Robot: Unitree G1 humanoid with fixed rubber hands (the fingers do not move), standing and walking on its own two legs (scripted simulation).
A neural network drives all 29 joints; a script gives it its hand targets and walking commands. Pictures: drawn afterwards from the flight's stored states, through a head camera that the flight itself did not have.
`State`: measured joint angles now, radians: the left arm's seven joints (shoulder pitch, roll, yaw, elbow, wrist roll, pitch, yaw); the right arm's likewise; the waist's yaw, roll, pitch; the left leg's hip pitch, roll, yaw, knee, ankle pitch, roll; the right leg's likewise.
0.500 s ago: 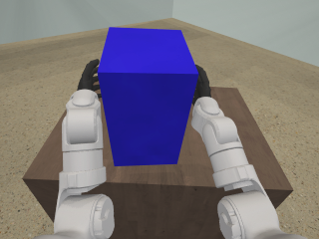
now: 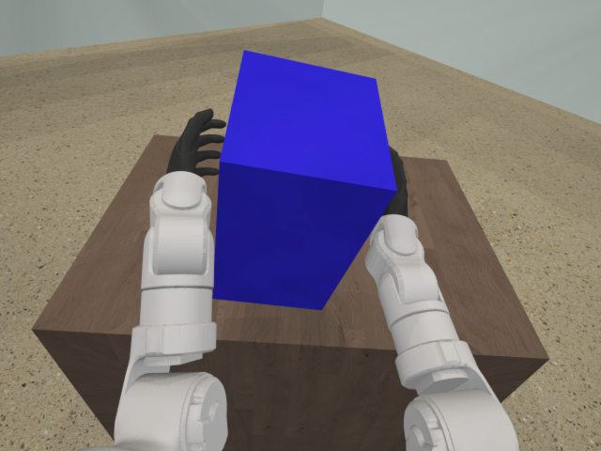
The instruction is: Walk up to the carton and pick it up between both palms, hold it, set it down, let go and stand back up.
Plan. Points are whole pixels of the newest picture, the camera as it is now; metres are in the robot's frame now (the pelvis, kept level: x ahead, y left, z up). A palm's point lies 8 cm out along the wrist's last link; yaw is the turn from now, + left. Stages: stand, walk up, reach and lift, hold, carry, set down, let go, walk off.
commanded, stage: set down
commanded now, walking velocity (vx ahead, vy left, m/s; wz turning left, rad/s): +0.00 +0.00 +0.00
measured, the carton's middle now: (287, 197) +0.39 -0.02 +0.17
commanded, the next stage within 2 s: none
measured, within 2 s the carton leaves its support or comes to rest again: neither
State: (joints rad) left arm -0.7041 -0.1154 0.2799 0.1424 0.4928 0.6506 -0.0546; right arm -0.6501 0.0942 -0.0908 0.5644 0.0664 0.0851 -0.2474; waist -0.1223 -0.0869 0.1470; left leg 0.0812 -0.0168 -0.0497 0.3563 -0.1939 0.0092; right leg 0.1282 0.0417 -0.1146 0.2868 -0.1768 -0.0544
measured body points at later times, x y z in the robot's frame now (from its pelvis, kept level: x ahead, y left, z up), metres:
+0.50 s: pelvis +0.00 +0.00 +0.00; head +0.00 +0.04 +0.45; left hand +0.40 +0.10 +0.17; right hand +0.37 -0.15 +0.15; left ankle +0.02 +0.11 -0.74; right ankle +0.01 -0.08 -0.74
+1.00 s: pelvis +0.01 +0.01 +0.00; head +0.01 +0.04 +0.45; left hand +0.42 +0.09 +0.14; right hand +0.37 -0.17 +0.12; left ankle +0.02 +0.11 -0.74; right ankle +0.01 -0.08 -0.74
